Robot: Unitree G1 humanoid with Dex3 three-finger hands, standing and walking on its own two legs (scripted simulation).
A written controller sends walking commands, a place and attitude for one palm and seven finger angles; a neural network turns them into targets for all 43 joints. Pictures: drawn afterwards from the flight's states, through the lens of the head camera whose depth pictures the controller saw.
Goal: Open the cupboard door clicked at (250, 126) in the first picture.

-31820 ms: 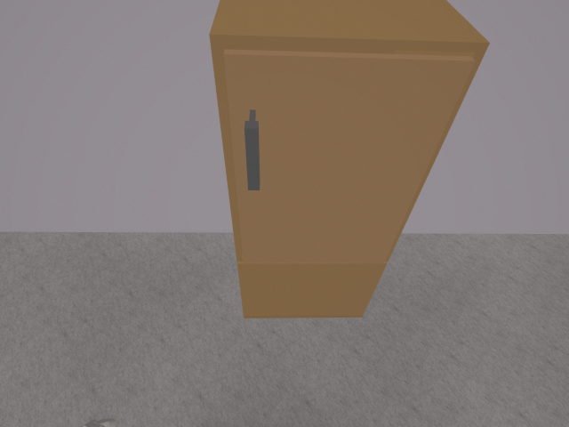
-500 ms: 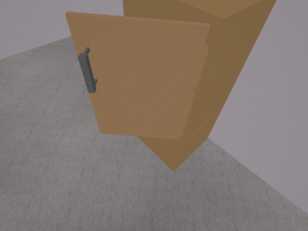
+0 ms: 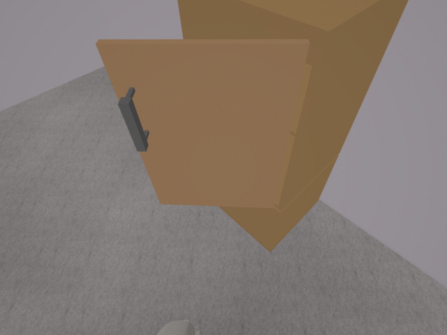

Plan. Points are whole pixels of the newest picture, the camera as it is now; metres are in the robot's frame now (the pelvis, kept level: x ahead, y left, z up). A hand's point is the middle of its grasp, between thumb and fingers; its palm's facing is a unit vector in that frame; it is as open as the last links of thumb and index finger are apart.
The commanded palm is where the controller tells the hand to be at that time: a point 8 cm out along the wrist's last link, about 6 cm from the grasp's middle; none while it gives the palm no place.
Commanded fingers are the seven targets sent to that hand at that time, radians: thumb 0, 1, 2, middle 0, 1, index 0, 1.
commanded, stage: come to a stop and stand still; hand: left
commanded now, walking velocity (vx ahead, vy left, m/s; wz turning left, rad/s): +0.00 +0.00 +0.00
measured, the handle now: (137, 120) +0.54 +0.25 +0.06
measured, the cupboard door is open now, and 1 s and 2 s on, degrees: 42 42 42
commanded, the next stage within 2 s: look again from close up in 1.16 s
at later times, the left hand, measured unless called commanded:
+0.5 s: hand out of the picture +0.00 +0.22 -0.18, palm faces +0.03 -0.98 -0.20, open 7.3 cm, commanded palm none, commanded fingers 0.00 0.90 0.90 -0.20 -0.30 -0.20 -0.30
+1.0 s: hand out of the picture +0.00 +0.26 -0.18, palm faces +0.02 -0.98 -0.19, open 7.4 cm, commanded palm none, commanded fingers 0.00 0.90 0.90 -0.20 -0.30 -0.20 -0.30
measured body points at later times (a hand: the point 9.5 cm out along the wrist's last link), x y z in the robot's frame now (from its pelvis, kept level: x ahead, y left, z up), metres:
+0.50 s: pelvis +0.00 +0.05 -0.01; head +0.00 +0.04 +0.44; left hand +0.00 +0.27 -0.16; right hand +0.04 -0.18 -0.17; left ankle +0.04 +0.17 -0.74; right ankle -0.01 -0.06 -0.74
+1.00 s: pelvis -0.01 +0.08 -0.01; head +0.00 +0.09 +0.44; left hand +0.00 +0.31 -0.17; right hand -0.01 -0.14 -0.16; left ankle +0.04 +0.17 -0.74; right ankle -0.01 -0.06 -0.74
